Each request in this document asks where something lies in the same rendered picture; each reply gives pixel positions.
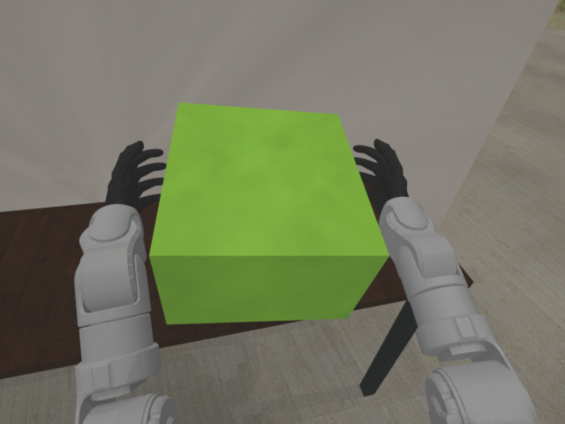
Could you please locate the carton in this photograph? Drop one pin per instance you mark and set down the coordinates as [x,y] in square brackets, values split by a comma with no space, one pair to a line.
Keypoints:
[263,217]

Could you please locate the robot left upper arm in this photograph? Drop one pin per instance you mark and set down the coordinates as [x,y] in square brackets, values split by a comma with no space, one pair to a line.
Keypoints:
[153,408]

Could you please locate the robot left hand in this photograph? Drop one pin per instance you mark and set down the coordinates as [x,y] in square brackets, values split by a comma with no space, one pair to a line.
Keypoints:
[124,188]

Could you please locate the table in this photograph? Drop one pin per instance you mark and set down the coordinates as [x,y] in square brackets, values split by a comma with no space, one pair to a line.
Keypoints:
[40,253]

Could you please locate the robot right hand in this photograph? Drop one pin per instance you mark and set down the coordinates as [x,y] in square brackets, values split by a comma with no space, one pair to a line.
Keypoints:
[389,182]

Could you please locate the right robot forearm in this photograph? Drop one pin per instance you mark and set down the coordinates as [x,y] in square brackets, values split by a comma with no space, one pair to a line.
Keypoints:
[449,324]

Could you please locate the robot right upper arm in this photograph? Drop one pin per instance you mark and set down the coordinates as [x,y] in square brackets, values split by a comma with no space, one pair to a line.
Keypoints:
[484,392]

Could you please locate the left robot forearm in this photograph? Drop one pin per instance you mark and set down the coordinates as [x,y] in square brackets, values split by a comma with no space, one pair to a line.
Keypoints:
[118,352]

